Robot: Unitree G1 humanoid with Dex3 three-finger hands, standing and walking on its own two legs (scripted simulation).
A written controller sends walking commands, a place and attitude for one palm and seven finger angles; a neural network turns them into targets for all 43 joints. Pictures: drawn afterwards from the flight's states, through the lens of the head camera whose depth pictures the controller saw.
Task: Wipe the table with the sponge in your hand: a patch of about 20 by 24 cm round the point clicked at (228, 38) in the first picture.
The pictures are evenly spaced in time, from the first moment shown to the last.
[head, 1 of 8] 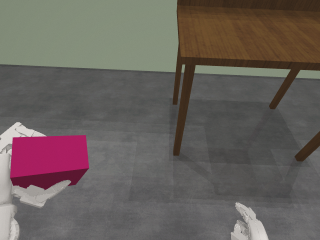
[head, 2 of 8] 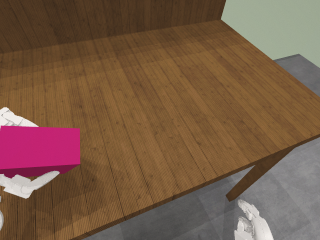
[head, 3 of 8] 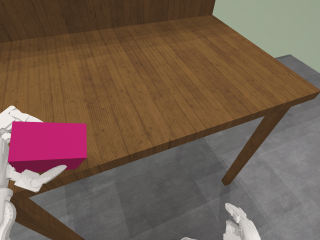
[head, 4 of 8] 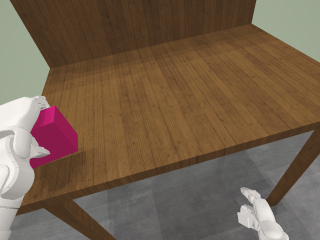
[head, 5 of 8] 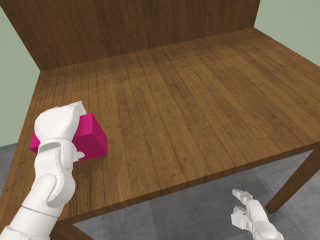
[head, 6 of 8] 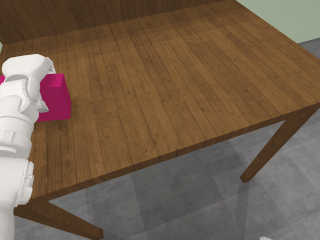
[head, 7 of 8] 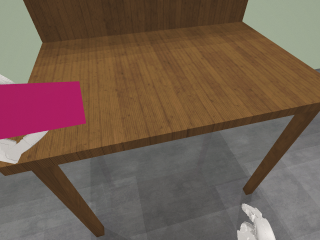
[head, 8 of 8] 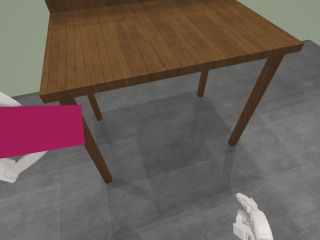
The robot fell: no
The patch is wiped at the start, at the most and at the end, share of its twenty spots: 0.00 0.95 0.95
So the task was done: yes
